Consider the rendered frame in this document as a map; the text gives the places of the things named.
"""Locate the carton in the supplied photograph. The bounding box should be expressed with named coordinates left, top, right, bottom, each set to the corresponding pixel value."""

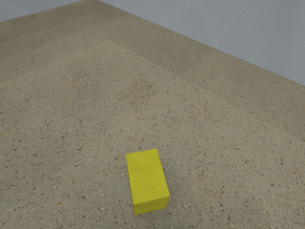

left=126, top=149, right=170, bottom=216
